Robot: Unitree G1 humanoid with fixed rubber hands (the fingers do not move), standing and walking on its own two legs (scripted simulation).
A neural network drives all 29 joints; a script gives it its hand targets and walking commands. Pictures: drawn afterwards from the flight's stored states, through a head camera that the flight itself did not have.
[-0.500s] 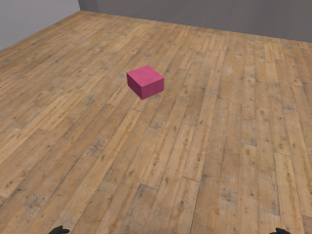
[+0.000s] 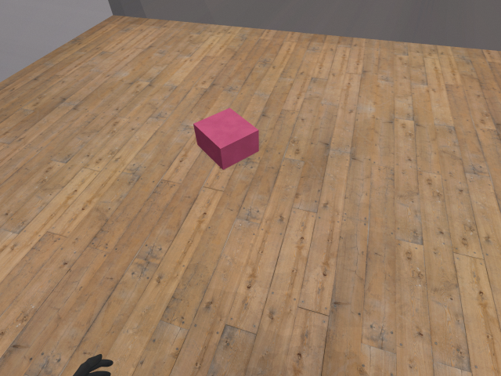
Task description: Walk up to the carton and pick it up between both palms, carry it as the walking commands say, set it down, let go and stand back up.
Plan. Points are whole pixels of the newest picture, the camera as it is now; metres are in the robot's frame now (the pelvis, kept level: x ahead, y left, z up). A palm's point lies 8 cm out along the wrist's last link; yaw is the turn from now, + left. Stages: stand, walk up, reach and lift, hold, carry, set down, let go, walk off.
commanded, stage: walk up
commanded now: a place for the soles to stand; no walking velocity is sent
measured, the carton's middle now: (226, 137) +1.52 +0.16 -0.67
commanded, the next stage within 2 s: none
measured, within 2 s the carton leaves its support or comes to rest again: neither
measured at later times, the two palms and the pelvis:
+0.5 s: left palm (76, 318) +0.26 +0.33 -0.07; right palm (439, 352) +0.19 -0.28 -0.08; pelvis +0.14 +0.03 +0.00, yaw +1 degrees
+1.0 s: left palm (86, 267) +0.36 +0.36 -0.08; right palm (390, 256) +0.37 -0.26 -0.08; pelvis +0.27 +0.05 +0.00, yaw +2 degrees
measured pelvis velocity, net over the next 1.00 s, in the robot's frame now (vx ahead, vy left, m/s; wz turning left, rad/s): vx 0.27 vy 0.05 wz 0.04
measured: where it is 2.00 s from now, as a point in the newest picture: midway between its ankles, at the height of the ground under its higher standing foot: (240, 309)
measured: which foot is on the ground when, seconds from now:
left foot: up 0.00-0.20, down 0.22-0.58, up 0.60-0.84, down 0.86-1.00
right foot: down 0.00-0.26, up 0.28-0.52, down 0.54-0.92, up 0.94-1.00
